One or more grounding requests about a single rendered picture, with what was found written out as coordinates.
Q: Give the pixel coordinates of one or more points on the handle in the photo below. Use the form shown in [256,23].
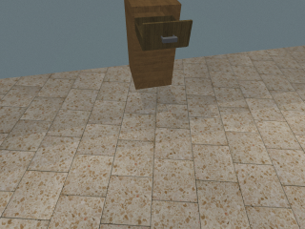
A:
[169,39]

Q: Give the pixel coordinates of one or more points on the cabinet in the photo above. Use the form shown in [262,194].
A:
[153,68]

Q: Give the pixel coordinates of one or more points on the drawer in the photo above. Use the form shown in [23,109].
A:
[149,30]

